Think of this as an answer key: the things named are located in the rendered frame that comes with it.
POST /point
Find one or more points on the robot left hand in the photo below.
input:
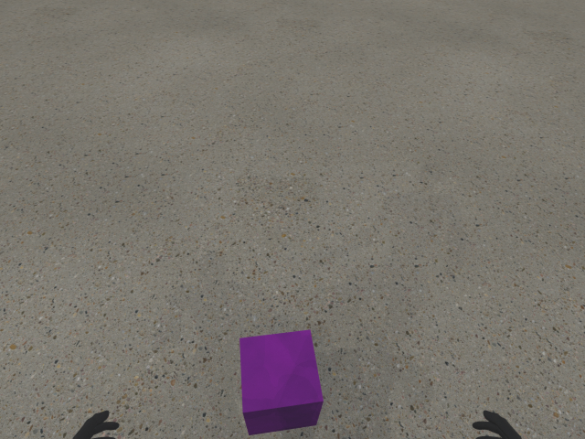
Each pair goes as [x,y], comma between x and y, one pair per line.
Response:
[95,425]

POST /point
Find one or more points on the carton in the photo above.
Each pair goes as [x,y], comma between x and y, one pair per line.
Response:
[280,383]

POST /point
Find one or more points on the robot right hand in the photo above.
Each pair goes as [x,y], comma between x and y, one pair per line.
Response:
[498,425]

